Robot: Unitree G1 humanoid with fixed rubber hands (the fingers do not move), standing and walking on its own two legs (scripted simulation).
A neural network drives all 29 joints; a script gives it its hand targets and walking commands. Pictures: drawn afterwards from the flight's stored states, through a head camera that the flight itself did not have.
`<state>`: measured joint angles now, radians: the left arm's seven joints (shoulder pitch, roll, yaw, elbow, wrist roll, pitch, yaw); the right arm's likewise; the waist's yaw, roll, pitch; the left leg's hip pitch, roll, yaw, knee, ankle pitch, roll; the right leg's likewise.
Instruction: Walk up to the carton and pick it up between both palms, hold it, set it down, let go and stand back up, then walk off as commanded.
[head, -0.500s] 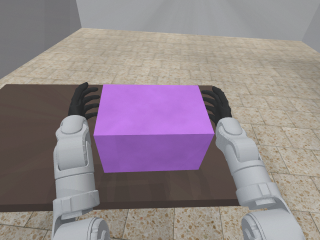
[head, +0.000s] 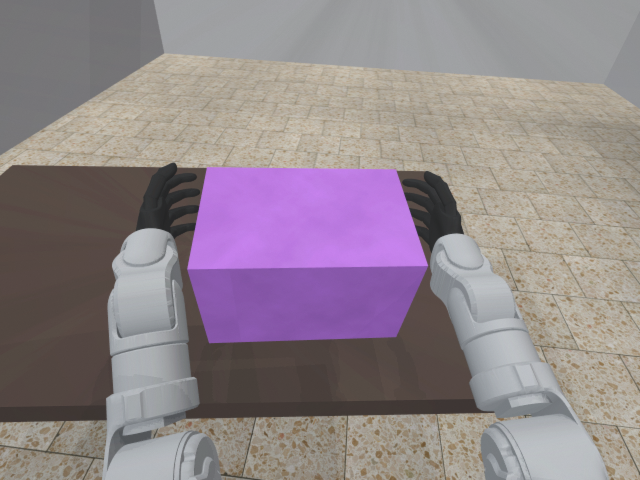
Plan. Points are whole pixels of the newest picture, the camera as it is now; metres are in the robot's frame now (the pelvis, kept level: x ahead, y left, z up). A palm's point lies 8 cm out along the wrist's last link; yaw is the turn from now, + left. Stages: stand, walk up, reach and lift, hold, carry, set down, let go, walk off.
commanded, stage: hold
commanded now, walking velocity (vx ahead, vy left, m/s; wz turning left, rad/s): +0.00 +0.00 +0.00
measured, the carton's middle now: (304, 254) +0.38 +0.00 +0.13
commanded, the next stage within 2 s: none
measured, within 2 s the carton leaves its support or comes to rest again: neither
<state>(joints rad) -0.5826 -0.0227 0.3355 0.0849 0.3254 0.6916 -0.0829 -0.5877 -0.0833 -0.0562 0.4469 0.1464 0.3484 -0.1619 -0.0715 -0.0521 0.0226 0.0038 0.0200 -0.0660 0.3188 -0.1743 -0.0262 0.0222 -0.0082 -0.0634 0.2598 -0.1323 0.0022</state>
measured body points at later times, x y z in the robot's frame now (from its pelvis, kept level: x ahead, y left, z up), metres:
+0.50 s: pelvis +0.00 +0.00 +0.00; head -0.05 +0.03 +0.45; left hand +0.37 +0.17 +0.20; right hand +0.36 -0.17 +0.18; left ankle +0.01 +0.13 -0.75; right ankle +0.02 -0.12 -0.75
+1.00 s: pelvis +0.00 +0.00 +0.00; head -0.05 +0.02 +0.45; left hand +0.36 +0.17 +0.20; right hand +0.36 -0.17 +0.18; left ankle +0.01 +0.13 -0.75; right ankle +0.02 -0.12 -0.75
